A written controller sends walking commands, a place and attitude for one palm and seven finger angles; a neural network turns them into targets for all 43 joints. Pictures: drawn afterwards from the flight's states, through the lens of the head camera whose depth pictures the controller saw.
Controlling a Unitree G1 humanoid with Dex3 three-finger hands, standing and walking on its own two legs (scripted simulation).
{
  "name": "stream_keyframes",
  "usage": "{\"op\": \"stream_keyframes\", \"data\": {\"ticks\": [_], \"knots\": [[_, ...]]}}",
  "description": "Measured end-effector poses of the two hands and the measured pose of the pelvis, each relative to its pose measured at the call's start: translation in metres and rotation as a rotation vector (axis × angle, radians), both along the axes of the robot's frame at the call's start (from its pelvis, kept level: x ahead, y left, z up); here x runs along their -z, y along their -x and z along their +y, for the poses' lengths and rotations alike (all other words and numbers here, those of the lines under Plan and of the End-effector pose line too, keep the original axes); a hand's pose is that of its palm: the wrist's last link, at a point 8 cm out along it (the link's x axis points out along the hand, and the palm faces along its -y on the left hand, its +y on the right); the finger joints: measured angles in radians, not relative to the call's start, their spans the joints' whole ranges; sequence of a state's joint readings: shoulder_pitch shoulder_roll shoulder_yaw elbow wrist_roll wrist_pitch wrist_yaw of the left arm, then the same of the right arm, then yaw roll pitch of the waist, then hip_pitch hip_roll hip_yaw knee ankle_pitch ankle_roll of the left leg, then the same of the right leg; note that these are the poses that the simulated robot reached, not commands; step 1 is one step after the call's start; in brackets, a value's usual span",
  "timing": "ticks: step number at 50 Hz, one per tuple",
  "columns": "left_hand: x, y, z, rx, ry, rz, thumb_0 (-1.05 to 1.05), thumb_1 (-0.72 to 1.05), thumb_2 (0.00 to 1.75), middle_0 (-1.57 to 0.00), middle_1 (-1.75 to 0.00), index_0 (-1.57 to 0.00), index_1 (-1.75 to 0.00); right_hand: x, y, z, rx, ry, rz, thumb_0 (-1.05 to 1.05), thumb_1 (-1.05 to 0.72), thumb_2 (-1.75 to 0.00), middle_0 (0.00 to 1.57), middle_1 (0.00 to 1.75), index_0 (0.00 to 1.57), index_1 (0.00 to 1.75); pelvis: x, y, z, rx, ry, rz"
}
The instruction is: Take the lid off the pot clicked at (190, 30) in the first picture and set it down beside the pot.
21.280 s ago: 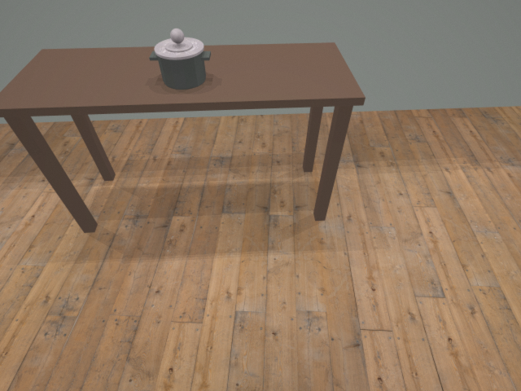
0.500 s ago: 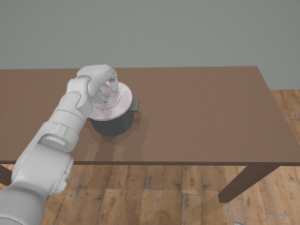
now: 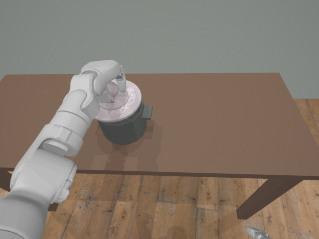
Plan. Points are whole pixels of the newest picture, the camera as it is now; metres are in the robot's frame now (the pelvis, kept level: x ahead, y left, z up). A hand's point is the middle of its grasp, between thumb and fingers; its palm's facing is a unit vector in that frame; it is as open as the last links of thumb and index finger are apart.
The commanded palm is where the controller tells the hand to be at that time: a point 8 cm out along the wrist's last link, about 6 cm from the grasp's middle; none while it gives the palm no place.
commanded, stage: lift the lid straight up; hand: left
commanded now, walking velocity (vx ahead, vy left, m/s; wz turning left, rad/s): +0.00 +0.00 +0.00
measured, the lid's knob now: (110, 89) +0.48 +0.13 +0.11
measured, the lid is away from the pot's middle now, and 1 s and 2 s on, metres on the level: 0.01 0.01 0.07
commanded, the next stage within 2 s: move the lid sideways beside the pot in 1.44 s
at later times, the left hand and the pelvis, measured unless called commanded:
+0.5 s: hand (103, 79) +0.46 +0.13 +0.17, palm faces -0.31 -0.05 -0.95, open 6.7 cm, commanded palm +0.46 +0.13 +0.25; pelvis -0.01 +0.00 +0.00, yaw +0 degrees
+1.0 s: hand (101, 63) +0.46 +0.12 +0.21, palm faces -0.26 -0.03 -0.97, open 6.7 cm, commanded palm +0.46 +0.13 +0.29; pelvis -0.01 +0.01 +0.00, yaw +1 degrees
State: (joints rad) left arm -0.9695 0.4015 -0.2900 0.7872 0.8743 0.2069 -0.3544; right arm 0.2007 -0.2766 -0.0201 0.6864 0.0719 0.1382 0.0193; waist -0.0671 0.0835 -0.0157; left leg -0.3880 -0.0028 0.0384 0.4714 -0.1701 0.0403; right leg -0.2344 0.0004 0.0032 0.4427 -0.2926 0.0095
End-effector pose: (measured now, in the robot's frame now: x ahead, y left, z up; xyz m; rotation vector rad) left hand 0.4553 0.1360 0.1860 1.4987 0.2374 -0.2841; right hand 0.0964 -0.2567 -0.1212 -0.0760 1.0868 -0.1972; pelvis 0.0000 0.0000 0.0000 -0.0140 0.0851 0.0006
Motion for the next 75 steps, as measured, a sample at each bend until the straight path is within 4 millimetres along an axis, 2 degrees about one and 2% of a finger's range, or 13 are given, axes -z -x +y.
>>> {"op": "stream_keyframes", "data": {"ticks": [13, 37, 57, 65, 75], "knots": [[-0.024, 0.004, -0.005, 0.021, 0.003, -0.033, 0.01, 0.32, 0.6, -0.73, -0.97, -0.78, -0.97, -0.003, -0.004, 0.002, -0.026, 0.001, -0.019, 0.01, -0.91, -0.9, 0.2, 0.3, 0.19, 0.3, -0.001, 0.004, 0.001, -0.008, -0.001, -0.014], [-0.061, -0.005, -0.002, 0.003, -0.009, -0.045, 0.01, 0.32, 0.6, -0.73, -0.97, -0.78, -0.97, -0.003, 0.011, 0.005, -0.024, 0.018, -0.014, 0.01, -0.91, -0.9, 0.2, 0.3, 0.19, 0.3, -0.002, 0.006, 0.006, -0.009, -0.001, -0.018], [-0.096, -0.003, -0.012, -0.016, -0.003, -0.072, 0.01, 0.32, 0.6, -0.73, -0.97, -0.78, -0.97, -0.005, -0.009, 0.013, -0.071, -0.001, -0.069, 0.01, -0.91, -0.9, 0.2, 0.3, 0.19, 0.3, -0.003, 0.006, 0.006, -0.018, -0.004, -0.022], [-0.107, -0.005, -0.009, -0.046, -0.021, -0.069, 0.02, 0.32, 0.6, -0.73, -0.97, -0.79, -0.97, -0.006, -0.009, 0.01, -0.073, 0.008, -0.07, 0.01, -0.91, -0.9, 0.2, 0.3, 0.2, 0.3, -0.003, 0.007, 0.004, -0.02, -0.004, -0.021], [-0.099, -0.007, -0.013, -0.03, -0.021, -0.032, 0.02, 0.32, 0.6, -0.73, -0.97, -0.79, -0.97, -0.007, -0.002, 0.003, -0.068, 0.03, -0.044, 0.01, -0.91, -0.9, 0.2, 0.3, 0.19, 0.3, -0.003, 0.007, 0.004, -0.023, -0.003, -0.017]]}}
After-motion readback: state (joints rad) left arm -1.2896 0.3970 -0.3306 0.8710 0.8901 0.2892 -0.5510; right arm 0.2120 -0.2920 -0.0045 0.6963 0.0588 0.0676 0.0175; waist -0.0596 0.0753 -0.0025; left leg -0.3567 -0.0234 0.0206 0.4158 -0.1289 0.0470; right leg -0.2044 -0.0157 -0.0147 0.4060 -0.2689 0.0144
